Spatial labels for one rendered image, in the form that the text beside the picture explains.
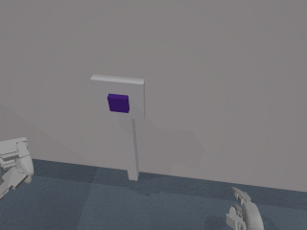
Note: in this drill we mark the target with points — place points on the robot left hand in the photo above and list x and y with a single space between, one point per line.
17 161

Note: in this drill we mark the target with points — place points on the robot right hand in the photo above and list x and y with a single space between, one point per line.
247 216

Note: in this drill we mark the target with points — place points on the panel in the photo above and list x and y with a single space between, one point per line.
134 88

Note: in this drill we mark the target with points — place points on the button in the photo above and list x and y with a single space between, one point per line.
118 103

